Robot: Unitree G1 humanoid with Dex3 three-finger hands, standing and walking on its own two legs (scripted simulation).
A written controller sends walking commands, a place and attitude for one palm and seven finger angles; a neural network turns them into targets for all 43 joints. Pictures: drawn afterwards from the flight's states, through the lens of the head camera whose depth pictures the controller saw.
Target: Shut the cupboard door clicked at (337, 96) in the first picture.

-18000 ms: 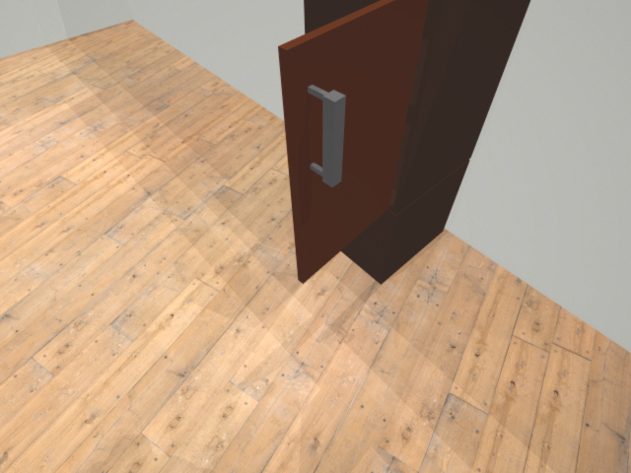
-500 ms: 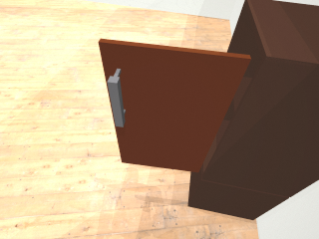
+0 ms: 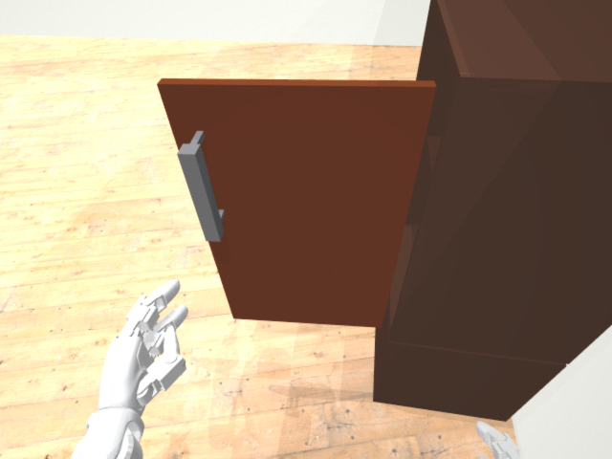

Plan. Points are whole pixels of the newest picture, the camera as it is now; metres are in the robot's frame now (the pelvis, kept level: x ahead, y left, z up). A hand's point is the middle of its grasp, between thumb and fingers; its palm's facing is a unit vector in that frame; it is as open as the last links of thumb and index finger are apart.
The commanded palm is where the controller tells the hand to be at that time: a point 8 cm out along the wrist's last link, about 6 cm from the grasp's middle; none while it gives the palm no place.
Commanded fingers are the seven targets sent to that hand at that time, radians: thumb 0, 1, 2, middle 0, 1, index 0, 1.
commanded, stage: raise the hand and make a fist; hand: left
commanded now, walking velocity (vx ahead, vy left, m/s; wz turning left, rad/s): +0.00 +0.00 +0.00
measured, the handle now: (207, 188) +0.49 +0.15 +0.12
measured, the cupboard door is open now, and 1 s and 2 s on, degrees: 94 94 94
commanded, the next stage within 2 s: bring the fist close to the handle in 1.66 s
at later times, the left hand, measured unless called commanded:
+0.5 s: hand (192, 386) +0.22 +0.14 +0.02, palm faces -0.21 -0.98 -0.04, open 4.5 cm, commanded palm +0.17 +0.22 +0.04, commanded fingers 0.00 0.90 0.90 -0.90 -1.06 -0.90 -1.06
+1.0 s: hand (116, 343) +0.24 +0.21 +0.10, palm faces -0.01 -1.00 -0.08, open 3.1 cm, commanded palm +0.21 +0.26 +0.09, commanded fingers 0.00 0.90 0.90 -1.30 -1.50 -1.30 -1.50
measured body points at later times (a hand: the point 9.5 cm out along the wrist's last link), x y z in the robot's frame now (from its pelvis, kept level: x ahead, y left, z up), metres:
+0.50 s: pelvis +0.01 -0.03 -0.04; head +0.06 -0.04 +0.41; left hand +0.22 +0.20 +0.03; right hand +0.22 -0.23 -0.12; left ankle +0.02 +0.07 -0.71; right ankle +0.02 -0.10 -0.71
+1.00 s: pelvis +0.02 +0.02 -0.01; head +0.03 +0.03 +0.44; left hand +0.23 +0.27 +0.11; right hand +0.22 -0.20 -0.06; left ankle +0.02 +0.07 -0.71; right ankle +0.02 -0.10 -0.71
